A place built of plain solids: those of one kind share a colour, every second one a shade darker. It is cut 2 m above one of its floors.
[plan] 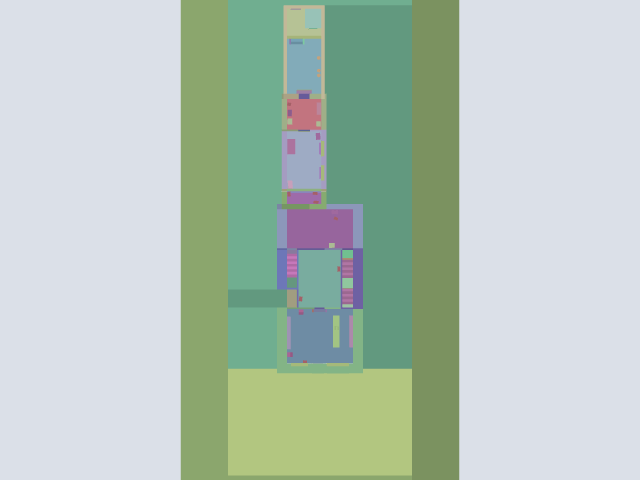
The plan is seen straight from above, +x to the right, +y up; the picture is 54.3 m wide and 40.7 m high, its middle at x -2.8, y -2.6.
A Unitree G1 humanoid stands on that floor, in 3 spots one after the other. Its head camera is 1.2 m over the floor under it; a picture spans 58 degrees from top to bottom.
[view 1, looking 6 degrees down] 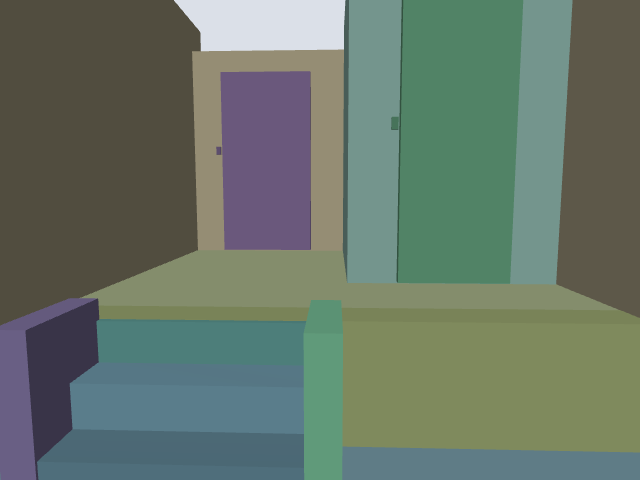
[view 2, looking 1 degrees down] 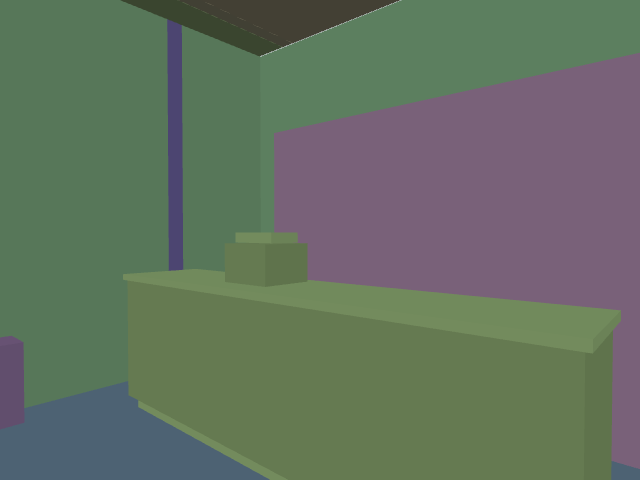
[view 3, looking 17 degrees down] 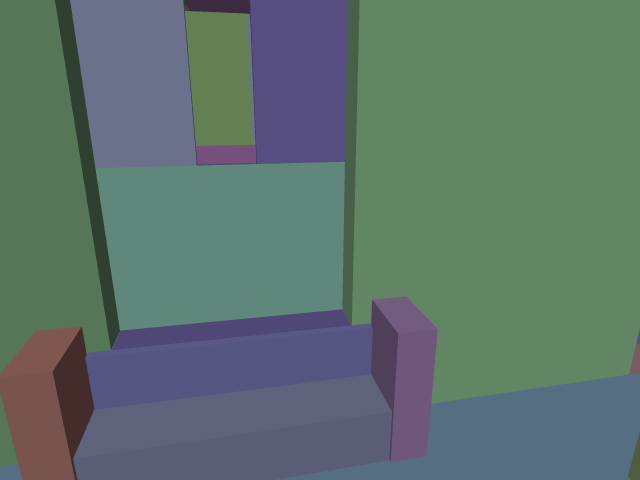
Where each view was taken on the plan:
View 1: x -4.15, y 12.51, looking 92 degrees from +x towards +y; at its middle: wall_yard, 4.53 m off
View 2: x -3.02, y -11.91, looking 41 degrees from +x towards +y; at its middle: shelving_back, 3.58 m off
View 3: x -2.83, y -9.88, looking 78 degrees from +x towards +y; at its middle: floor_store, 2.70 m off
